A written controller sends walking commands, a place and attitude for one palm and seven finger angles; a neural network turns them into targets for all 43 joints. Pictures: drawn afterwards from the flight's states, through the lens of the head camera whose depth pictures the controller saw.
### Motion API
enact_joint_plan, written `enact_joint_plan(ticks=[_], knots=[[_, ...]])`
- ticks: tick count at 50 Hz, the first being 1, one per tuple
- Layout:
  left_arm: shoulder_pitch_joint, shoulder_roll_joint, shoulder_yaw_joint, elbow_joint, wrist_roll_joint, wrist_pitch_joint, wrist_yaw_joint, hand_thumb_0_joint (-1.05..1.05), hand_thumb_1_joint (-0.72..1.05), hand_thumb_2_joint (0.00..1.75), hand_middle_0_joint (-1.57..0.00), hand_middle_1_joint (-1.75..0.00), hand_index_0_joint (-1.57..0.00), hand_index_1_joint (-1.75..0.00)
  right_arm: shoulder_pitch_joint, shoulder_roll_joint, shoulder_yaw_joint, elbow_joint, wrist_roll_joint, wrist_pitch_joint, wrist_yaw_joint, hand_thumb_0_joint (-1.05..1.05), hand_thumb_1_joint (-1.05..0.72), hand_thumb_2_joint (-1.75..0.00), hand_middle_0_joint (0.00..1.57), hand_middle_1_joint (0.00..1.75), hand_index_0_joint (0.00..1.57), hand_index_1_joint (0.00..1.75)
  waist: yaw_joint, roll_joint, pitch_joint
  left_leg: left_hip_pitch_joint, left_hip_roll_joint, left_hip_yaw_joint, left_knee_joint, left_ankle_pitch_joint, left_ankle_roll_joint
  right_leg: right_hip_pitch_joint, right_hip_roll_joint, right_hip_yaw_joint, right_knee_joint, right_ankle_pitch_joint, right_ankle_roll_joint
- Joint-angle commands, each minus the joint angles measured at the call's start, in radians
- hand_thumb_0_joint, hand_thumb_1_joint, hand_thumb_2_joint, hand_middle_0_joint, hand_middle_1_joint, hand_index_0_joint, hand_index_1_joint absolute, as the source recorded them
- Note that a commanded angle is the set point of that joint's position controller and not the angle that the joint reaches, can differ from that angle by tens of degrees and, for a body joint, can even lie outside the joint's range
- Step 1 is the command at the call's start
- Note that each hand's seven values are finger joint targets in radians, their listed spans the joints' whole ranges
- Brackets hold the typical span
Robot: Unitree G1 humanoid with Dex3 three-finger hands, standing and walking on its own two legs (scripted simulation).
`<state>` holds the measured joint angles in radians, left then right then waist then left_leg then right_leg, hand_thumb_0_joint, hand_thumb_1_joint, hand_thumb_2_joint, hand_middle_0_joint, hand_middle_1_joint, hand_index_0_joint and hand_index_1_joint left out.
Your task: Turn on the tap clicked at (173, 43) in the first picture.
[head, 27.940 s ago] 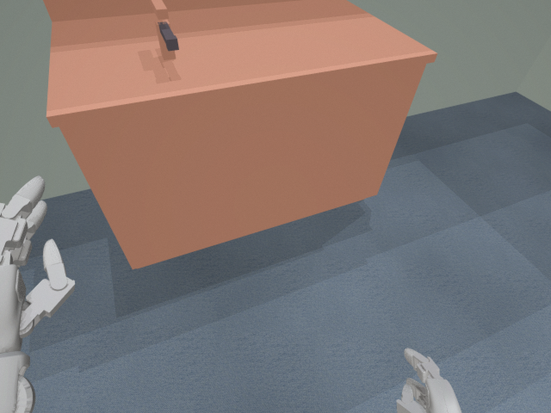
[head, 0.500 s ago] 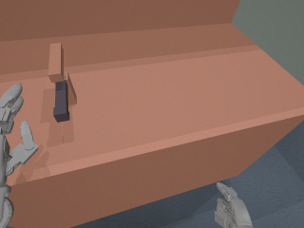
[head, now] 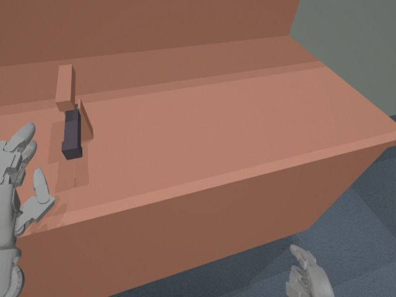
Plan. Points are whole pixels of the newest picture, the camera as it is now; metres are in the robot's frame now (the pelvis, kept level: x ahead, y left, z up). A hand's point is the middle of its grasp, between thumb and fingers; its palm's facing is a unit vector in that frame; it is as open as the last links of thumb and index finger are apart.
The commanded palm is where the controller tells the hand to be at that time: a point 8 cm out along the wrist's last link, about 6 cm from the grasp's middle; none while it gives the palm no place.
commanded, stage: come to a stop and stand still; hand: left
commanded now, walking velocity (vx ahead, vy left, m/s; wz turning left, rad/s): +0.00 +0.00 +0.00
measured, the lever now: (72, 149) +0.34 +0.28 +0.11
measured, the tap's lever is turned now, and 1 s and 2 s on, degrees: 0 0 0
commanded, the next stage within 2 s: look again from close up in 0.78 s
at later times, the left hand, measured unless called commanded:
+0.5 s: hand (43, 191) +0.23 +0.27 +0.14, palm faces +0.38 -0.83 -0.40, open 7.5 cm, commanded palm +0.17 +0.29 +0.17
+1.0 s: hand (38, 188) +0.23 +0.27 +0.15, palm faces +0.38 -0.86 -0.34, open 7.5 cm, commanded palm +0.17 +0.30 +0.17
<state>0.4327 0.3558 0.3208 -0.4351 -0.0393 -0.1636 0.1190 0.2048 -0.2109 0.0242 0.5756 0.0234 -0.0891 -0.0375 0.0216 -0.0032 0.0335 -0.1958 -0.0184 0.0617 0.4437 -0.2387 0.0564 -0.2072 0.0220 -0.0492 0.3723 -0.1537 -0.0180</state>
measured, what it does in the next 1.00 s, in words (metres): stands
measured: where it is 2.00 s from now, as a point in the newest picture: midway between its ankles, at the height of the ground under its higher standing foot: outside the picture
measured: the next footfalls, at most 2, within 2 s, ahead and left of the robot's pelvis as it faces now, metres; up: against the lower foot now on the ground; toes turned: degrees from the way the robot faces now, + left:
none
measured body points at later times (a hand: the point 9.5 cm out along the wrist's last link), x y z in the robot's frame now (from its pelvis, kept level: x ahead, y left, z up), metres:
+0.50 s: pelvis +0.00 +0.01 -0.01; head +0.04 +0.03 +0.44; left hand +0.21 +0.31 +0.16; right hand +0.17 -0.21 -0.09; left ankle +0.00 +0.08 -0.74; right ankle +0.03 -0.11 -0.74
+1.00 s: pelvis +0.01 +0.02 +0.00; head +0.04 +0.06 +0.44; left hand +0.21 +0.31 +0.17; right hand +0.20 -0.18 -0.07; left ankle +0.00 +0.08 -0.74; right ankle +0.03 -0.11 -0.74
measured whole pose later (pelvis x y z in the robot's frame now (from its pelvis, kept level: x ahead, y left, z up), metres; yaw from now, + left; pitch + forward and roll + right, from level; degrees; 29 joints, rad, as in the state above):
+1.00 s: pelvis +0.01 +0.02 +0.00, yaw +0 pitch -1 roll -2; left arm 0.39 0.36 0.33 -0.50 -0.03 -0.18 0.10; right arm 0.18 -0.19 0.04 0.55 0.02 -0.11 -0.01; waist 0.05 -0.04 0.08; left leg -0.18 -0.05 0.08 0.47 -0.27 0.09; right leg -0.21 -0.01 -0.04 0.42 -0.20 0.02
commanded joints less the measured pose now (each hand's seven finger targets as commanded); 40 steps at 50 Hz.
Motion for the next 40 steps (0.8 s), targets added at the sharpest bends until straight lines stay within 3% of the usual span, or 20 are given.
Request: enact_joint_plan(ticks=[1, 2, 3, 4, 7, 8, 9, 12, 13, 14, 16, 18, 19, 20, 22, 27, 33, 34, 38, 40], knots=[[-0.092, 0.176, 0.118, -0.226, -0.007, -0.067, 0.016, 0.0, 0.9, 0.9, -0.2, -0.3, -0.2, -0.3, -0.104, -0.12, -0.053, -0.165, -0.003, -0.058, -0.011, 0.0, -0.9, -0.9, 0.2, 0.3, 0.2, 0.3, 0.001, 0.035, -0.119, -0.013, 0.099, -0.135, -0.096, 0.046, -0.031, 0.073, -0.104, 0.124, -0.052, 0.036, -0.019], [-1.128, 0.976, 0.686, -0.504, 0.155, -0.179, 0.015, 0.0, 0.9, 0.9, -0.2, -0.3, -0.2, -0.3, 0.045, -0.136, -0.049, -0.134, -0.06, -0.106, -0.004, 0.0, -0.9, -0.9, 0.2, 0.3, 0.2, 0.3, -0.001, -0.073, 0.042, -0.163, 0.11, -0.069, 0.02, 0.131, -0.019, -0.069, -0.089, 0.113, -0.088, 0.093, 0.059], [-0.771, 0.536, 0.415, -0.056, 0.047, -0.125, 0.0, 0.0, 0.9, 0.9, -0.2, -0.3, -0.2, -0.3, -0.085, -0.073, -0.042, -0.076, 0.002, -0.083, 0.004, 0.0, -0.9, -0.9, 0.2, 0.3, 0.2, 0.3, -0.002, 0.231, -0.074, -0.006, 0.17, -0.129, -0.004, 0.219, -0.046, -0.108, -0.181, 0.072, 0.065, -0.029, -0.06], [-0.539, 0.378, 0.298, -0.081, 0.034, -0.12, -0.007, 0.0, 0.9, 0.9, -0.2, -0.3, -0.2, -0.3, -0.078, -0.087, -0.054, -0.114, -0.022, -0.076, 0.022, 0.0, -0.9, -0.9, 0.2, 0.3, 0.2, 0.3, 0.015, 0.208, -0.105, 0.022, 0.123, -0.126, -0.044, 0.238, -0.071, -0.031, -0.107, 0.079, 0.106, 0.043, -0.063], [-0.206, 0.165, 0.122, -0.083, -0.012, -0.112, -0.045, 0.0, 0.9, 0.9, -0.2, -0.3, -0.2, -0.3, -0.045, -0.114, -0.073, -0.151, 0.002, -0.094, 0.051, 0.0, -0.9, -0.9, 0.2, 0.3, 0.2, 0.3, 0.017, 0.212, -0.214, 0.049, 0.1, -0.091, -0.03, 0.121, -0.039, 0.045, -0.103, 0.134, 0.07, 0.07, -0.018], [-0.091, 0.085, 0.074, -0.096, -0.026, -0.105, -0.054, 0.0, 0.9, 0.9, -0.2, -0.3, -0.2, -0.3, -0.064, -0.101, -0.071, -0.16, 0.013, -0.094, 0.07, 0.0, -0.9, -0.9, 0.2, 0.3, 0.2, 0.3, 0.023, 0.161, -0.238, 0.07, 0.108, -0.093, -0.034, 0.149, -0.032, 0.06, -0.09, 0.104, 0.083, 0.092, -0.007], [-0.026, 0.073, 0.046, -0.159, -0.017, -0.098, -0.059, 0.0, 0.9, 0.9, -0.2, -0.3, -0.2, -0.3, -0.053, -0.11, -0.072, -0.173, 0.014, -0.087, 0.078, 0.0, -0.9, -0.9, 0.2, 0.3, 0.2, 0.3, 0.02, 0.115, -0.22, 0.043, 0.123, -0.097, -0.044, 0.128, -0.029, 0.07, -0.087, 0.089, 0.08, 0.082, -0.004], [0.017, 0.16, 0.125, -0.195, -0.006, -0.076, -0.04, 0.0, 0.9, 0.9, -0.2, -0.3, -0.2, -0.3, -0.086, -0.118, -0.067, -0.186, 0.016, -0.076, 0.065, 0.0, -0.9, -0.9, 0.2, 0.3, 0.2, 0.3, 0.019, -0.112, -0.133, -0.05, 0.123, -0.095, -0.073, -0.003, -0.032, 0.068, -0.083, 0.083, 0.033, -0.004, 0.0], [0.027, 0.22, 0.198, -0.175, -0.003, -0.069, -0.022, 0.0, 0.9, 0.9, -0.2, -0.3, -0.2, -0.3, -0.104, -0.121, -0.063, -0.179, 0.017, -0.069, 0.056, 0.0, -0.9, -0.9, 0.2, 0.3, 0.2, 0.3, 0.02, -0.113, -0.123, -0.036, 0.122, -0.09, -0.086, -0.006, -0.035, 0.043, -0.073, 0.078, 0.035, -0.026, 0.0], [0.011, 0.2, 0.195, -0.146, -0.007, -0.07, -0.022, 0.0, 0.9, 0.9, -0.2, -0.3, -0.2, -0.3, -0.102, -0.114, -0.056, -0.19, 0.013, -0.064, 0.044, 0.0, -0.9, -0.9, 0.2, 0.3, 0.2, 0.3, 0.014, -0.162, -0.104, -0.064, 0.122, -0.106, -0.094, -0.033, -0.034, 0.037, -0.079, 0.066, 0.029, -0.06, 0.001], [-0.064, 0.24, 0.243, -0.16, -0.01, -0.086, -0.02, 0.0, 0.9, 0.9, -0.2, -0.3, -0.2, -0.3, -0.111, -0.112, -0.048, -0.195, 0.007, -0.067, 0.02, 0.0, -0.9, -0.9, 0.2, 0.3, 0.2, 0.3, 0.007, -0.131, -0.065, -0.07, 0.116, -0.114, -0.108, -0.065, -0.032, 0.0, -0.078, 0.093, 0.026, -0.093, -0.001], [-0.183, 0.303, 0.278, -0.256, -0.001, -0.103, -0.01, 0.0, 0.9, 0.9, -0.2, -0.3, -0.2, -0.3, -0.122, -0.114, -0.042, -0.192, 0.002, -0.069, 0.006, 0.0, -0.9, -0.9, 0.2, 0.3, 0.2, 0.3, 0.004, 0.018, -0.083, -0.064, 0.118, -0.115, -0.123, -0.064, -0.024, 0.021, -0.071, 0.104, 0.063, -0.063, -0.006], [-0.202, 0.247, 0.224, -0.238, -0.003, -0.11, -0.015, 0.0, 0.9, 0.9, -0.2, -0.3, -0.2, -0.3, -0.115, -0.105, -0.039, -0.189, -0.001, -0.073, 0.003, 0.0, -0.9, -0.9, 0.2, 0.3, 0.2, 0.3, 0.005, 0.111, -0.093, -0.078, 0.125, -0.115, -0.129, -0.075, -0.017, 0.047, -0.075, 0.091, 0.075, -0.041, -0.007], [-0.232, 0.254, 0.214, -0.264, 0.002, -0.114, -0.015, 0.0, 0.9, 0.9, -0.2, -0.3, -0.2, -0.3, -0.105, -0.102, -0.038, -0.191, -0.001, -0.082, 0.004, 0.0, -0.9, -0.9, 0.2, 0.3, 0.2, 0.3, 0.009, 0.165, -0.106, -0.077, 0.122, -0.109, -0.117, -0.054, -0.015, 0.077, -0.075, 0.092, 0.082, 0.004, -0.01], [-0.258, 0.231, 0.169, -0.297, 0.007, -0.12, -0.018, 0.0, 0.9, 0.9, -0.2, -0.3, -0.2, -0.3, -0.093, -0.104, -0.036, -0.184, -0.003, -0.106, 0.012, 0.0, -0.9, -0.9, 0.2, 0.3, 0.2, 0.3, 0.012, 0.209, -0.145, -0.039, 0.105, -0.087, -0.078, 0.032, -0.021, 0.105, -0.077, 0.092, 0.082, 0.081, -0.016], [-0.148, 0.156, 0.107, -0.292, 0.005, -0.113, -0.012, 0.0, 0.9, 0.9, -0.2, -0.3, -0.2, -0.3, -0.079, -0.113, -0.046, -0.162, -0.007, -0.123, 0.028, 0.0, -0.9, -0.9, 0.2, 0.3, 0.2, 0.3, 0.01, 0.052, -0.181, 0.058, 0.094, -0.095, -0.01, 0.224, -0.04, 0.079, -0.087, 0.101, 0.053, 0.195, -0.019], [-0.041, 0.184, 0.175, -0.161, 0.001, -0.085, -0.012, 0.0, 0.9, 0.9, -0.2, -0.3, -0.2, -0.3, -0.099, -0.113, -0.049, -0.164, 0.003, -0.072, 0.023, 0.0, -0.9, -0.9, 0.2, 0.3, 0.2, 0.3, 0.006, 0.023, -0.128, 0.041, 0.111, -0.101, -0.041, 0.325, -0.068, 0.041, -0.07, 0.062, 0.063, 0.183, -0.006], [-0.048, 0.144, 0.137, -0.15, -0.005, -0.085, -0.02, 0.0, 0.9, 0.9, -0.2, -0.3, -0.2, -0.3, -0.086, -0.112, -0.046, -0.169, 0.0, -0.059, 0.022, 0.0, -0.9, -0.9, 0.2, 0.3, 0.2, 0.3, 0.003, 0.035, -0.123, 0.026, 0.115, -0.106, -0.05, 0.324, -0.072, 0.04, -0.069, 0.048, 0.064, 0.159, -0.005], [-0.114, 0.2, 0.167, -0.23, -0.005, -0.086, -0.019, 0.0, 0.9, 0.9, -0.2, -0.3, -0.2, -0.3, -0.119, -0.106, -0.04, -0.189, 0.003, -0.054, 0.013, 0.0, -0.9, -0.9, 0.2, 0.3, 0.2, 0.3, 0.005, 0.048, -0.136, 0.028, 0.112, -0.097, -0.056, 0.283, -0.063, 0.066, -0.074, 0.06, 0.05, 0.18, -0.005], [-0.135, 0.178, 0.131, -0.263, -0.008, -0.089, -0.02, 0.0, 0.9, 0.9, -0.2, -0.3, -0.2, -0.3, -0.106, -0.109, -0.042, -0.194, -0.002, -0.056, 0.012, 0.0, -0.9, -0.9, 0.2, 0.3, 0.2, 0.3, 0.004, 0.061, -0.153, 0.031, 0.111, -0.101, -0.055, 0.269, -0.06, 0.086, -0.079, 0.062, 0.046, 0.189, -0.01]])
